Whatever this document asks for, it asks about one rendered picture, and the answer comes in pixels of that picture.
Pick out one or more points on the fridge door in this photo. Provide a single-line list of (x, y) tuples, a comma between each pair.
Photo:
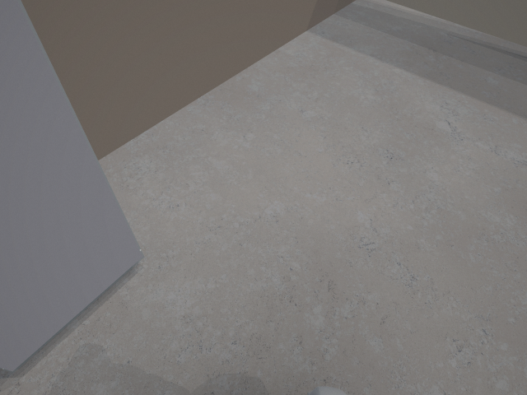
[(63, 239)]

